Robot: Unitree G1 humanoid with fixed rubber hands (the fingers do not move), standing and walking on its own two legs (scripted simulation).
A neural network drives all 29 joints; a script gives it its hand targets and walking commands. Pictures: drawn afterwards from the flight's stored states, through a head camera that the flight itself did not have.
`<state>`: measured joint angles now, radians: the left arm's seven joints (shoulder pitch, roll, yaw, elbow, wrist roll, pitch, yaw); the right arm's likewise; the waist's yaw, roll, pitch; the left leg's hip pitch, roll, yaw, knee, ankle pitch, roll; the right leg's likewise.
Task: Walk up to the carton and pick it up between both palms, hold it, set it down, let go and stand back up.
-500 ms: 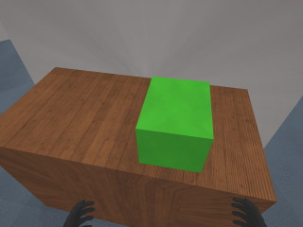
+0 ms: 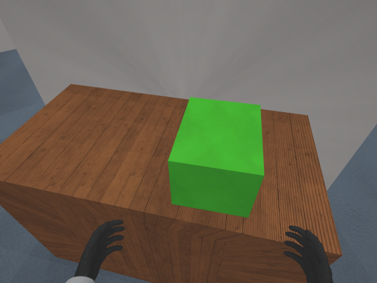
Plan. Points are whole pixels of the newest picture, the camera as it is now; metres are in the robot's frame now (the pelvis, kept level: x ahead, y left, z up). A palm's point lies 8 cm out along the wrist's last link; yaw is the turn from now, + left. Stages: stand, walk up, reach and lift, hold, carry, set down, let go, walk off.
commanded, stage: reach and lift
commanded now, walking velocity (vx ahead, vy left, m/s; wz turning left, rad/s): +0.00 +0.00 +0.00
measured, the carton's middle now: (217, 153) +0.48 -0.04 +0.00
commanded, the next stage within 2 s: none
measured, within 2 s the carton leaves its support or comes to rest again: neither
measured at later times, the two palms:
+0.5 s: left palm (100, 219) +0.25 +0.21 +0.05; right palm (320, 235) +0.23 -0.21 +0.05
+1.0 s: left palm (111, 171) +0.33 +0.20 +0.10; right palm (317, 192) +0.30 -0.21 +0.09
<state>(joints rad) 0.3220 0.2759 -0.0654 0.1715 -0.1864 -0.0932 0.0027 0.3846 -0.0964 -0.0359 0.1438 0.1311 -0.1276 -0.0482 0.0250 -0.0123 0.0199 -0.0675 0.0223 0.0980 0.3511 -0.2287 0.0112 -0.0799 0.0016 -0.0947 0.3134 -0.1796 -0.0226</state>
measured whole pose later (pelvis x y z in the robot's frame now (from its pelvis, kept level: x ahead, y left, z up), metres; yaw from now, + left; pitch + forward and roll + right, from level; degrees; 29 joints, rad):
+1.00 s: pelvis -0.01 -0.01 +0.00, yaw +0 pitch -1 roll +0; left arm -0.26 0.28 0.09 0.12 -0.19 0.38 -0.04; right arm -0.15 -0.18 -0.06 0.06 0.24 0.27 -0.17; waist -0.03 -0.02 0.03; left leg -0.11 0.03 0.09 0.32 -0.19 0.01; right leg -0.12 0.01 -0.10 0.28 -0.15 -0.03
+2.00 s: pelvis -0.01 +0.00 +0.00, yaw +2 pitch +9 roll -1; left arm -1.13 0.36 -0.02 1.09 -0.19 0.27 0.03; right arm -1.03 -0.24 -0.08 1.04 0.27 0.23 -0.16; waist -0.10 -0.01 -0.09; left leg -0.36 0.03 0.06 0.40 -0.19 0.01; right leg -0.33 0.01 -0.13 0.30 -0.12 -0.02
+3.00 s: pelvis -0.02 +0.00 -0.02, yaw +0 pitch +21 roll -1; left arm -1.15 0.21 0.06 1.51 -0.09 -0.26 0.05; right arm -1.04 -0.12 -0.15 1.31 0.14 -0.20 -0.15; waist -0.10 0.02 -0.21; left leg -0.68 0.03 0.07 0.54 -0.23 0.02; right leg -0.67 0.00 -0.11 0.47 -0.17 -0.02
